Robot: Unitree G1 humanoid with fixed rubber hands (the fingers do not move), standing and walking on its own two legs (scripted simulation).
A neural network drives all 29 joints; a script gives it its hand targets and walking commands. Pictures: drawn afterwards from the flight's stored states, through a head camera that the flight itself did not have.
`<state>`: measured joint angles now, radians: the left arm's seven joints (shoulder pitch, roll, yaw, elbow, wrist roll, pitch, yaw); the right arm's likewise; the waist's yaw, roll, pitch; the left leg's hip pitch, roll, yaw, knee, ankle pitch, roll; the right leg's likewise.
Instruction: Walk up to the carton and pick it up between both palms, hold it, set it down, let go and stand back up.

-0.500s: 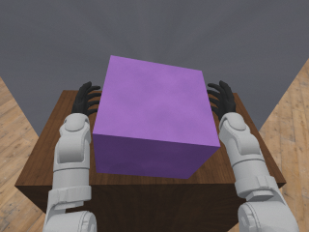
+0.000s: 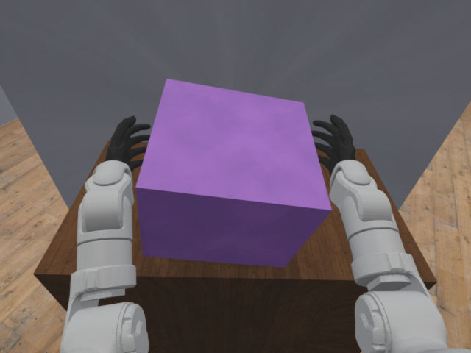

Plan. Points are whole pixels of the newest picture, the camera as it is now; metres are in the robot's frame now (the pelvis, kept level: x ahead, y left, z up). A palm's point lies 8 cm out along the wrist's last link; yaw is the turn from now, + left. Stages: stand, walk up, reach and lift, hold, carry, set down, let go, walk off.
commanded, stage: hold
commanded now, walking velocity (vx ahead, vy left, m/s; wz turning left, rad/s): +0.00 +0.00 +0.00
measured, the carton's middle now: (227, 175) +0.41 +0.01 +0.11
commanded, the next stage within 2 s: none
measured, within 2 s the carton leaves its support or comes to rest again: neither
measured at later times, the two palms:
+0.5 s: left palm (123, 165) +0.36 +0.18 +0.18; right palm (350, 161) +0.35 -0.19 +0.19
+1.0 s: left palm (110, 152) +0.37 +0.20 +0.19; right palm (335, 145) +0.38 -0.17 +0.20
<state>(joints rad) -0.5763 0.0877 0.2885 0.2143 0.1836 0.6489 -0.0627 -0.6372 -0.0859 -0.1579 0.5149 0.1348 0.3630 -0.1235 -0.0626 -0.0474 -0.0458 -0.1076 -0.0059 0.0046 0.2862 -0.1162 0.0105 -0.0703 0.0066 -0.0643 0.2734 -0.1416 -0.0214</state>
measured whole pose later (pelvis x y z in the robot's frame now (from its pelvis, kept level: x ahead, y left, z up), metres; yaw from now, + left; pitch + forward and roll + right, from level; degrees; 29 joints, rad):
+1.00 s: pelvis +0.00 +0.01 +0.00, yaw +0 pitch -2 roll +0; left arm -0.64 0.10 0.31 0.25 0.19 0.70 -0.06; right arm -0.73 -0.10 -0.18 0.57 0.12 0.41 -0.11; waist -0.06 -0.05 -0.09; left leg -0.12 -0.02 0.00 0.28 -0.11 0.02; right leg -0.08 0.00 -0.05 0.26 -0.14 -0.01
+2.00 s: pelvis +0.01 +0.02 +0.00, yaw +0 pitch -2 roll -1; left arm -0.63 0.09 0.26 0.22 0.20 0.69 -0.03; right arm -0.72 -0.11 -0.18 0.57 0.14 0.38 -0.10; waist -0.07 -0.06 -0.08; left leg -0.13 -0.03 0.00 0.29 -0.12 0.03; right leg -0.08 -0.01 -0.04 0.25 -0.14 0.01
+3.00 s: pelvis +0.02 +0.02 +0.00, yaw +0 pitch -4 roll -1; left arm -0.46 0.03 0.22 -0.04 0.21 0.74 0.00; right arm -0.58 -0.17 -0.07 0.40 0.23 0.37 -0.12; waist -0.10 -0.03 -0.06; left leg -0.08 -0.02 0.00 0.31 -0.17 0.03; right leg -0.01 0.00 -0.04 0.23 -0.15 0.00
